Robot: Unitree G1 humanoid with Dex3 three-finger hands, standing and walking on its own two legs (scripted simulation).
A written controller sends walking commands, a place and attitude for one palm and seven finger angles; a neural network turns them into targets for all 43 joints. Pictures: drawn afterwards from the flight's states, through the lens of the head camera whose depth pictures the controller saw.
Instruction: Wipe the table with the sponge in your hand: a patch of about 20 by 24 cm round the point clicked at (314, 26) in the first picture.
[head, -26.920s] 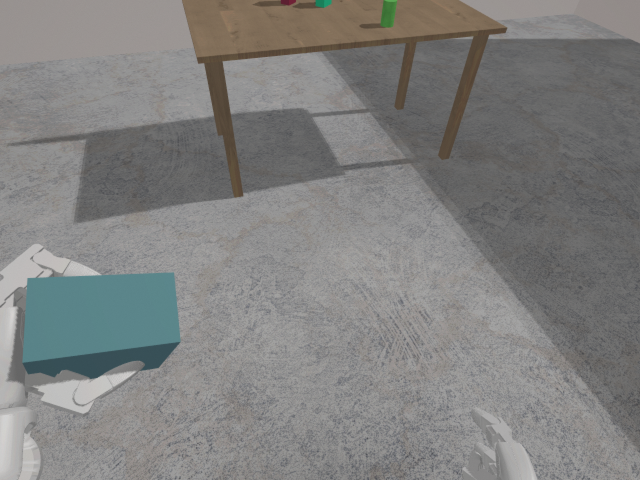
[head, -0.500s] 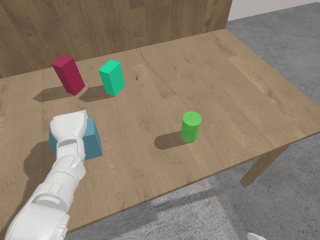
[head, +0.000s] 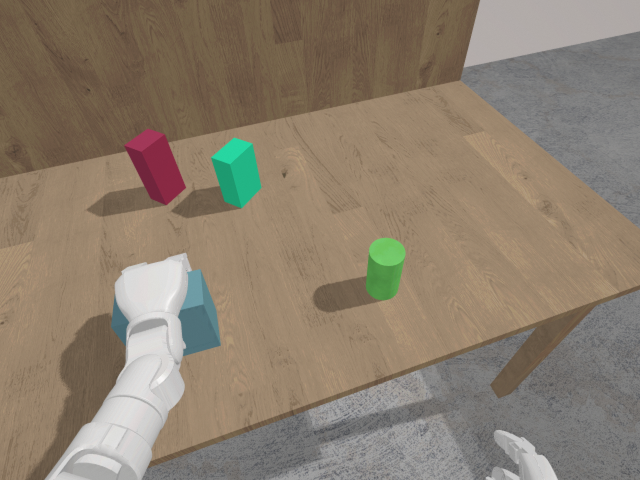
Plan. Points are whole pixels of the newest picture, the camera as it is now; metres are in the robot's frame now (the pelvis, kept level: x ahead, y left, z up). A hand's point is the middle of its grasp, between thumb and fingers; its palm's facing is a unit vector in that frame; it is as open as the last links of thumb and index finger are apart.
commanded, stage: wipe back along the middle lane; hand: left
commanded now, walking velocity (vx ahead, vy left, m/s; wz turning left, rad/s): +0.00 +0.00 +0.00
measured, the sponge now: (174, 325) +0.33 +0.26 -0.04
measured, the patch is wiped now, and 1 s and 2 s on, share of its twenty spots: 0.55 0.70 0.90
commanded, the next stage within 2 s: slide across to the third lane in 0.32 s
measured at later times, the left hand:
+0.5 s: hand (166, 343) +0.28 +0.24 +0.00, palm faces -0.04 -0.05 -1.00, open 10.4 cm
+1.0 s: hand (204, 331) +0.30 +0.19 +0.00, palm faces -0.06 -0.03 -1.00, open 10.4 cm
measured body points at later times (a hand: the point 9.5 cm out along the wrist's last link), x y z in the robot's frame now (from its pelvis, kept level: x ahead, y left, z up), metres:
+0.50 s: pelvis -0.01 -0.01 +0.00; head -0.01 -0.03 +0.45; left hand +0.28 +0.24 +0.06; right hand +0.19 -0.24 -0.11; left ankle -0.01 +0.13 -0.72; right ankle -0.02 -0.13 -0.72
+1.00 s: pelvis -0.03 -0.02 +0.00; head -0.02 -0.05 +0.45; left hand +0.30 +0.19 +0.06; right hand +0.16 -0.24 -0.12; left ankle -0.01 +0.13 -0.72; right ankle -0.02 -0.13 -0.72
